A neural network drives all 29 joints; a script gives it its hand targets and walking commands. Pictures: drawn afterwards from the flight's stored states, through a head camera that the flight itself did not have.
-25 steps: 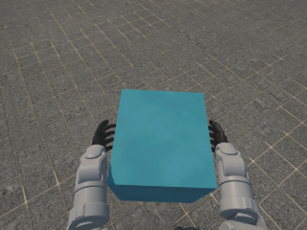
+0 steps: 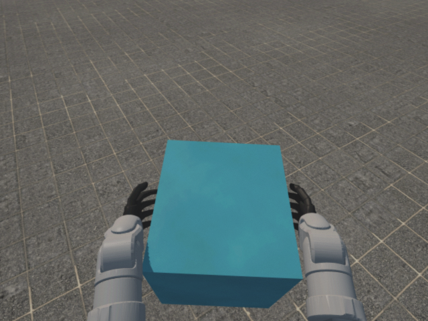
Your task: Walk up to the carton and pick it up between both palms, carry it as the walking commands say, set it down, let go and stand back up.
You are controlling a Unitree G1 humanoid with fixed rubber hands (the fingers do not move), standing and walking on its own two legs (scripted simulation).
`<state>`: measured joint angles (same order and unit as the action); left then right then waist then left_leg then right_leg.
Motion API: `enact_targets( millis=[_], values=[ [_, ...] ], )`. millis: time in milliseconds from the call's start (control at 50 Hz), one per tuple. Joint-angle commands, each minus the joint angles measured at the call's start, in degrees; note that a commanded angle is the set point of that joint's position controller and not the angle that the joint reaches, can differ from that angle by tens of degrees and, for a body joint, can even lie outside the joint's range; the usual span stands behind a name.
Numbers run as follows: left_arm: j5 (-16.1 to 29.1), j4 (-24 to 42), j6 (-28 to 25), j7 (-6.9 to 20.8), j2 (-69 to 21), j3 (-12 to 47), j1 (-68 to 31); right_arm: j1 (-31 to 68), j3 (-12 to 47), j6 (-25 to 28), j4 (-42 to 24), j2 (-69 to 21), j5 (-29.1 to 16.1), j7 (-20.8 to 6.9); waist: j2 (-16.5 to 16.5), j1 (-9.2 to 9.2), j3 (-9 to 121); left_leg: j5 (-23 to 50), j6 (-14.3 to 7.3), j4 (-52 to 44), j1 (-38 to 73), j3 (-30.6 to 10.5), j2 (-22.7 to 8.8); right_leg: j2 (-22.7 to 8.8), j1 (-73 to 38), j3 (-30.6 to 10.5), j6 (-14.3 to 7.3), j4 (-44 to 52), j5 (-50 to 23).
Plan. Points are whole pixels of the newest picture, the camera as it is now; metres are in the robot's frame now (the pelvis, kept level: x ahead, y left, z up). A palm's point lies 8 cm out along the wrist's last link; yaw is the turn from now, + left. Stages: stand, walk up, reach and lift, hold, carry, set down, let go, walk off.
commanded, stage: reach and lift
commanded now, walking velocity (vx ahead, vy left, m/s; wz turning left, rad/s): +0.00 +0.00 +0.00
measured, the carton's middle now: (219, 226) +0.31 +0.00 -0.03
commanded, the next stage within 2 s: hold in 0.82 s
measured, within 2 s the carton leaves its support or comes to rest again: neither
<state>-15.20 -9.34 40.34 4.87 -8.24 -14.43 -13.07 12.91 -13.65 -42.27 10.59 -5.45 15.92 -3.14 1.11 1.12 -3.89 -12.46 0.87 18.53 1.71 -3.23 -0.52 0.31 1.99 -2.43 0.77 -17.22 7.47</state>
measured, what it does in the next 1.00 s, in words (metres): stands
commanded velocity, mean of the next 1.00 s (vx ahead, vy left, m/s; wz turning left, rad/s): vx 0.00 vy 0.00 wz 0.00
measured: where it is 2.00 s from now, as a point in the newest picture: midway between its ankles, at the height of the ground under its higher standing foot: outside the picture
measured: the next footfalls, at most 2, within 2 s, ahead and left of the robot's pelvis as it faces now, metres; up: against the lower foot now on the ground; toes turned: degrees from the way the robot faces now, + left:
none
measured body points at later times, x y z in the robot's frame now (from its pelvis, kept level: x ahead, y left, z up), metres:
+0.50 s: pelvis +0.01 +0.01 +0.00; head +0.00 +0.00 +0.45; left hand +0.29 +0.17 +0.03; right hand +0.29 -0.16 +0.02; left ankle -0.01 +0.13 -0.75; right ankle +0.03 -0.13 -0.75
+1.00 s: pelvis +0.00 +0.00 +0.00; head -0.01 +0.00 +0.45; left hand +0.28 +0.17 +0.03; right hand +0.28 -0.17 +0.02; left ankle -0.01 +0.13 -0.75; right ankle +0.03 -0.13 -0.75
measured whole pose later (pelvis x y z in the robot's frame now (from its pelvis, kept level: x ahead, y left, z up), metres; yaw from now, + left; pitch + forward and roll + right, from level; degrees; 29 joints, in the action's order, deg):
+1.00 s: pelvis +0.00 +0.00 +0.00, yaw +0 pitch -6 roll +0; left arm -12.4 -0.6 42.2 3.5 -7.4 -10.1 -6.6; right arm 6.2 -8.4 -42.9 2.8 -4.1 12.7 -1.4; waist 1.0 1.2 -5.1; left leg -11.8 0.8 17.4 0.7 -3.3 -0.4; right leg 0.1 3.1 -2.5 0.8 -16.4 7.0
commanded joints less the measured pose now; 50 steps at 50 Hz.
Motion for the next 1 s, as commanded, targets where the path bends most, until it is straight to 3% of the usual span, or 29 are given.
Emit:
enact_targets(
  millis=[0, 60, 100, 120, 140, 180, 200, 220, 240, 280, 300, 340, 420, 440, 460, 480, 500, 560, 580, 620, 640, 680, 720, 740, 780, 800, 860, 920, 980],
  values=[
    [12.24, 3.28, -0.52, 9.39, -41.7, 30.54, -23.4, 30.15, 31.67, 2.91, -9.11, -43.58, -13.99, -10.11, -1.14, -0.87, 14.33, 12.03, -0.08, -3.87, -3.23, 0.4, 6.06, 5.33, -9.36, -0.08, -0.17, 1.06, -10.65],
    [10.88, 4.73, -0.77, 9.19, -37.63, 29.44, -24.43, 28.4, 29.45, 2.29, -7.37, -41.23, -12.04, -9.85, -3.12, 0.29, 11.33, 6.8, -0.98, -4.6, -6.3, 0.92, 6.52, 5.4, -9.32, 0.42, 0.18, 2.18, -4.77],
    [12.92, 4.31, -0.98, 9.76, -41.5, 32.25, -23.31, 30.52, 33.65, 3.1, -12.69, -42.55, -14.63, -9.99, -2.44, 0.12, 13.73, 10.58, -0.48, -3.68, -4.25, 0.62, 6.81, 5.7, -8.89, 0.41, 0.07, 1.03, -8.0],
    [11.88, 6.6, -1.05, 9.0, -38.04, 31.19, -23.36, 28.91, 31.72, 3.37, -11.66, -40.74, -14.41, -9.53, 1.13, 0.2, 15.15, 8.95, 0.09, -3.49, -4.07, 1.36, 6.89, 5.38, -9.88, -0.16, -0.31, 0.95, -6.63],
    [13.55, 8.72, -1.11, 8.76, -41.05, 33.74, -25.0, 30.22, 34.78, 3.41, -13.13, -44.39, -15.62, -9.54, -1.37, 0.82, 14.5, 9.9, -0.47, -3.45, -5.88, 0.39, 6.37, 5.83, -9.6, 0.06, -0.31, 0.48, -6.64],
    [13.87, 8.3, -1.01, 8.67, -40.58, 34.07, -24.01, 28.65, 33.73, 3.48, -13.03, -41.54, -15.32, -9.55, 0.66, -0.92, 15.49, 12.0, 0.35, -2.96, -5.32, 0.49, 6.45, 5.98, -9.47, 0.25, -0.28, -0.09, -8.77],
    [13.54, 8.57, -0.9, 8.3, -40.66, 33.79, -21.97, 28.21, 34.96, 3.21, -13.45, -42.29, -15.46, -9.28, -1.22, 0.55, 17.88, 14.84, -0.06, -2.68, -4.13, 0.44, 6.77, 5.73, -11.1, -0.04, 0.14, -0.36, -12.76],
    [12.61, 7.52, -0.82, 7.81, -35.78, 31.4, -21.04, 26.31, 31.54, 3.32, -12.62, -37.33, -13.21, -8.27, -2.41, 0.25, 16.33, 11.52, -0.03, -3.08, -5.79, 0.51, 6.49, 6.02, -11.33, 0.51, 0.14, 0.44, -9.26],
    [13.67, 8.89, -1.0, 7.9, -39.42, 33.72, -23.54, 25.53, 33.18, 3.07, -11.03, -41.07, -14.11, -8.57, 1.72, -2.09, 12.84, 11.31, 0.24, -3.72, -5.7, 0.06, 6.7, 5.34, -8.23, -0.3, -0.44, 0.27, -10.21],
    [13.8, 10.35, -1.04, 7.81, -41.15, 35.34, -21.29, 26.55, 35.63, 4.07, -14.87, -41.86, -15.65, -9.15, 1.09, -0.02, 18.91, 17.3, 1.06, -3.0, -3.48, 0.17, 6.92, 6.02, -11.29, 0.1, -0.64, -0.26, -12.41],
    [14.23, 11.59, -1.24, 7.49, -37.08, 34.36, -19.05, 25.45, 34.89, 4.07, -16.77, -37.92, -15.36, -8.55, -1.28, -1.15, 19.3, 16.72, 0.58, -2.53, -2.09, 0.25, 6.75, 5.85, -10.37, -0.31, -0.35, -0.26, -13.17],
    [13.15, 10.27, -0.84, 6.65, -37.95, 33.45, -19.69, 23.98, 34.27, 3.46, -13.77, -39.21, -14.65, -8.32, 0.49, -0.41, 15.47, 13.88, 0.59, -3.27, -4.68, -0.06, 6.53, 5.82, -9.86, 0.12, -0.5, 0.0, -10.28],
    [14.14, 11.93, -1.22, 7.07, -36.34, 33.61, -17.82, 23.04, 35.58, 3.12, -16.97, -37.64, -15.04, -7.96, -3.61, -0.17, 14.96, 16.72, -0.1, -3.51, -4.65, -0.54, 6.26, 6.33, -9.65, 0.11, -0.16, 0.15, -13.49],
    [13.3, 11.24, -0.51, 6.92, -37.3, 33.51, -18.74, 22.53, 36.34, 3.15, -15.43, -39.35, -15.44, -8.12, 0.0, 1.13, 16.94, 13.89, 0.35, -3.73, -4.95, 0.33, 7.01, 5.94, -11.83, -0.01, -0.44, 0.22, -10.33],
    [13.47, 11.16, -0.72, 6.73, -36.8, 33.46, -17.39, 24.96, 35.66, 3.27, -17.23, -37.51, -14.93, -8.37, -4.12, -0.16, 14.35, 13.56, -0.09, -4.18, -5.52, -0.43, 6.24, 6.25, -9.13, 0.38, -0.29, 0.54, -9.94],
    [13.1, 10.81, -0.48, 6.96, -37.11, 33.1, -18.16, 23.64, 35.36, 3.32, -17.0, -36.23, -14.73, -8.34, 0.88, -0.64, 15.54, 12.72, 0.35, -4.6, -5.72, 0.07, 6.53, 5.78, -10.42, -0.03, -0.54, 0.38, -9.83],
    [14.43, 13.1, -0.85, 6.65, -38.24, 35.2, -19.01, 23.66, 37.17, 3.25, -17.44, -40.01, -16.06, -8.17, -1.62, 0.33, 16.94, 15.85, -0.09, -3.45, -5.3, -0.39, 6.44, 6.45, -11.31, 0.39, -0.22, -0.13, -12.04],
    [14.12, 14.39, -0.27, 6.33, -38.6, 35.18, -17.08, 19.83, 35.87, 3.24, -16.67, -37.76, -15.87, -8.02, 2.69, -1.18, 17.49, 22.34, 1.4, -3.13, -1.09, -0.27, 6.91, 5.95, -9.57, -0.49, -0.75, 0.47, -17.25],
    [14.76, 16.85, -0.69, 6.28, -36.42, 36.37, -17.0, 20.32, 37.04, 3.32, -18.71, -38.56, -16.21, -8.14, -2.11, -0.5, 18.23, 20.59, 0.85, -2.96, -2.03, -0.17, 6.42, 6.86, -11.04, 0.68, -0.54, 0.13, -15.67],
    [14.53, 14.34, -0.41, 6.73, -34.58, 34.85, -14.73, 18.97, 37.12, 2.73, -18.91, -36.91, -16.24, -7.66, -3.01, 0.22, 16.55, 18.72, -0.12, -3.3, -3.93, 0.16, 6.99, 6.22, -11.53, -0.43, 0.15, 0.41, -17.23],
    [13.63, 14.76, -0.56, 6.29, -32.19, 33.57, -14.96, 17.7, 34.47, 2.83, -17.2, -34.89, -15.18, -7.36, 0.53, -0.61, 15.37, 16.04, 0.33, -3.78, -3.46, 0.33, 7.03, 5.78, -10.42, -0.32, -0.14, 0.64, -15.03],
    [13.72, 11.9, -0.15, 6.7, -35.17, 34.27, -15.97, 20.53, 36.1, 3.05, -17.22, -37.05, -15.22, -7.69, -2.36, -0.19, 14.44, 13.45, 0.21, -4.29, -4.97, 0.14, 6.67, 6.47, -10.14, 0.54, -0.51, 0.97, -10.14],
    [13.05, 13.88, -0.55, 7.06, -33.97, 33.44, -17.06, 22.01, 35.58, 3.19, -17.89, -36.35, -15.72, -8.21, 0.7, 1.18, 16.31, 13.57, 0.22, -4.39, -5.33, 0.89, 7.4, 5.92, -11.15, -0.18, -0.35, 1.25, -10.99],
    [14.3, 13.68, -0.86, 7.16, -33.78, 34.46, -18.29, 22.29, 36.78, 3.19, -17.19, -37.63, -15.95, -7.87, -2.65, 0.08, 13.71, 11.94, -0.5, -4.12, -5.82, 0.37, 6.86, 6.04, -9.16, 0.01, -0.01, 1.02, -9.26],
    [15.35, 16.3, -0.73, 6.92, -37.88, 38.24, -20.03, 19.64, 37.11, 3.59, -17.24, -40.29, -16.25, -7.93, 2.08, -1.57, 17.06, 17.82, 0.49, -2.81, -2.8, -0.38, 6.75, 6.05, -9.05, -0.41, -0.84, -0.01, -14.02],
    [15.57, 17.17, -0.71, 6.91, -35.56, 37.67, -18.95, 19.2, 36.8, 3.66, -18.33, -38.55, -16.55, -7.96, 0.33, -1.65, 18.0, 18.15, 0.63, -2.48, -2.38, -0.14, 6.69, 6.76, -9.62, 0.52, -0.43, 0.02, -15.04],
    [13.17, 10.38, 0.19, 6.51, -32.97, 32.69, -14.46, 20.33, 35.48, 3.04, -17.53, -34.29, -14.92, -7.33, -0.78, -0.1, 14.32, 14.67, -0.08, -3.77, -4.47, -0.39, 7.03, 6.08, -9.38, 0.56, -0.42, 0.99, -12.82],
    [13.74, 14.87, -0.69, 6.7, -33.05, 34.68, -16.98, 21.62, 36.82, 3.2, -18.3, -35.91, -15.97, -7.74, -2.87, 0.08, 15.51, 12.5, -0.38, -4.11, -5.38, 0.18, 6.65, 6.38, -9.47, 0.91, -0.34, 1.02, -9.02],
    [12.93, 13.43, 0.11, 6.68, -33.08, 33.39, -15.74, 21.57, 36.38, 3.38, -19.28, -35.59, -15.83, -7.35, 1.22, 0.96, 16.7, 13.2, -0.19, -4.18, -6.79, 0.76, 7.27, 5.77, -11.92, -0.32, -0.53, 0.57, -11.92]
  ],
)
